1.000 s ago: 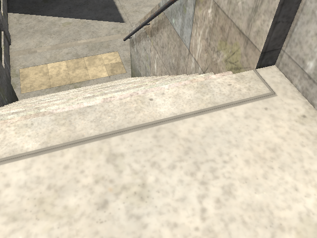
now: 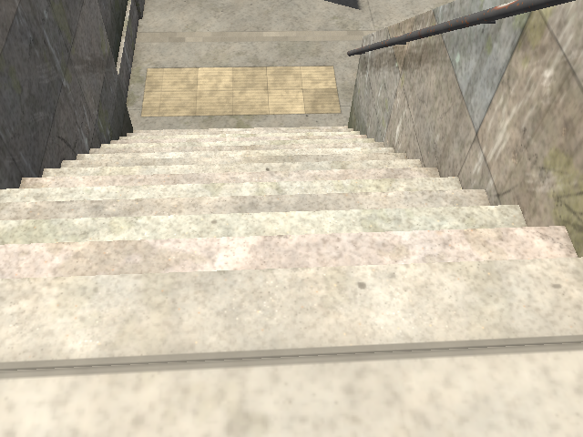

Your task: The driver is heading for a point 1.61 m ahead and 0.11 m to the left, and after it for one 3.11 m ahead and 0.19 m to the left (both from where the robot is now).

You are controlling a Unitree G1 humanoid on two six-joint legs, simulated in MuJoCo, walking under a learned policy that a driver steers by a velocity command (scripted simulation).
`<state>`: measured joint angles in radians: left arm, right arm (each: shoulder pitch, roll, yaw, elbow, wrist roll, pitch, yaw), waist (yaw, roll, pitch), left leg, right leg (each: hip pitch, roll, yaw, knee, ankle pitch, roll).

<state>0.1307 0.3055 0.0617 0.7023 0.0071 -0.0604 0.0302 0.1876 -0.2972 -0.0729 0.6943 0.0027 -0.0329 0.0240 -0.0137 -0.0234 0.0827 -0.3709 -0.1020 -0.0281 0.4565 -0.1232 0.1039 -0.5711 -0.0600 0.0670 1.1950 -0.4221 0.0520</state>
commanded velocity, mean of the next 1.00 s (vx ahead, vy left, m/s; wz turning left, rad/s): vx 0.04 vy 0.00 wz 0.32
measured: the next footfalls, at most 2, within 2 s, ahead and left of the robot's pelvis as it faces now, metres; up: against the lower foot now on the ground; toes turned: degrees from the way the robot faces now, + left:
right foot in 0.32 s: +0.21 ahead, -0.14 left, +0.00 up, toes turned +19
left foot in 0.68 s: +0.08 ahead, +0.09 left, +0.00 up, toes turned +15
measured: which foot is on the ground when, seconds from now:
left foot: down 0.00-0.34, up 0.36-0.66, down 0.68-1.00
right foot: up 0.00-0.30, down 0.32-1.00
